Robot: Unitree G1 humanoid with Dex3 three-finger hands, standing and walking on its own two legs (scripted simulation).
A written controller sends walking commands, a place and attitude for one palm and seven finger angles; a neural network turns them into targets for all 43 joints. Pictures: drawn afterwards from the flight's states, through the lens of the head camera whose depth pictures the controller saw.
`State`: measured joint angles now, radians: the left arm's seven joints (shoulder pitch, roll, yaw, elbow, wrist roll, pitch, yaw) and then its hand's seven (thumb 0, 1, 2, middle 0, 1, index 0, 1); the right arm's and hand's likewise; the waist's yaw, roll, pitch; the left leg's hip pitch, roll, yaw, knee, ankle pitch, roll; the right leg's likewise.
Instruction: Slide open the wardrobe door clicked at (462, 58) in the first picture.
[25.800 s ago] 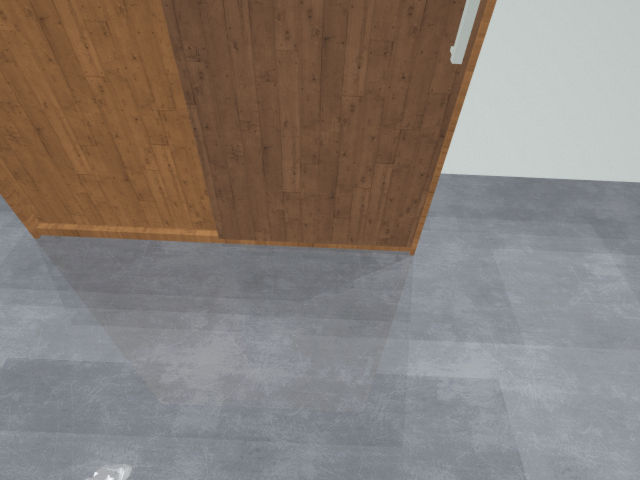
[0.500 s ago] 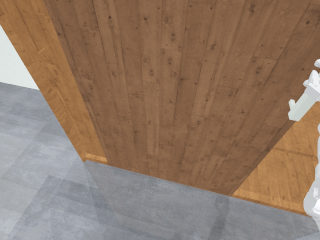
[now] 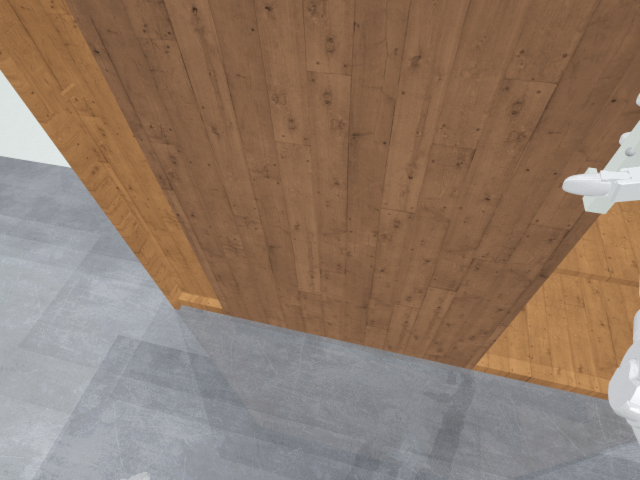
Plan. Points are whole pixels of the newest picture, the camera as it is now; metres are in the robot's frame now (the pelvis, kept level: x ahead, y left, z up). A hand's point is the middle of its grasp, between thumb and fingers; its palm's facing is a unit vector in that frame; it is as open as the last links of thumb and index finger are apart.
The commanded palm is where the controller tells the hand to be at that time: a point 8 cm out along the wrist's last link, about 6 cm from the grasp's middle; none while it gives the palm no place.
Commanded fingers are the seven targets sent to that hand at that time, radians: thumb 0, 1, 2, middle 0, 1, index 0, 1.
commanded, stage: loosen the grip on the handle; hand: right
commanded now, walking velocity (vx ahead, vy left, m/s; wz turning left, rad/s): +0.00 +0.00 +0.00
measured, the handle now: out of the picture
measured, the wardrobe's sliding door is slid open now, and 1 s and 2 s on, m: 0.58 0.58 0.58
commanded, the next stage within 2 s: slip the hand off the handle in 0.06 s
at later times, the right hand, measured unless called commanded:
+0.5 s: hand out of the picture +0.46 -0.33 +0.17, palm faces +0.42 +0.89 -0.19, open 14.5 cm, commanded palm +0.43 -0.36 +0.17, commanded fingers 0.00 0.55 -0.20 0.25 1.15 0.25 1.15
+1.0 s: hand out of the picture +0.44 -0.34 +0.17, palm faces +0.39 +0.91 -0.16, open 14.6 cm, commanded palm +0.38 -0.38 +0.17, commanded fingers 0.00 0.55 -0.20 0.25 1.15 0.25 1.15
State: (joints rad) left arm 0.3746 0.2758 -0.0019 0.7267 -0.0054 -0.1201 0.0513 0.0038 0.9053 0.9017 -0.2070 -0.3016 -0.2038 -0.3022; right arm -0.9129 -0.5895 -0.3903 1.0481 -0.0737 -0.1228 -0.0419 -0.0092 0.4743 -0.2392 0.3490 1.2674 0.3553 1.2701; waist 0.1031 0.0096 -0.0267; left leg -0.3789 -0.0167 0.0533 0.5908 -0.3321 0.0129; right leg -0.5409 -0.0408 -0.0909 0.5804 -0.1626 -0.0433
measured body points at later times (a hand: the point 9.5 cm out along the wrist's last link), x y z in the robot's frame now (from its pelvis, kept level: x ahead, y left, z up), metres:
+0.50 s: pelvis +0.02 +0.01 +0.00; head +0.06 -0.01 +0.44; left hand +0.06 +0.29 -0.11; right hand +0.43 -0.37 +0.19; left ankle -0.02 +0.11 -0.73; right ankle +0.08 -0.09 -0.73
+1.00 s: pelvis +0.03 +0.00 +0.00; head +0.07 +0.00 +0.45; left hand +0.07 +0.28 -0.11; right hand +0.41 -0.39 +0.18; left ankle -0.02 +0.11 -0.73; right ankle +0.08 -0.09 -0.73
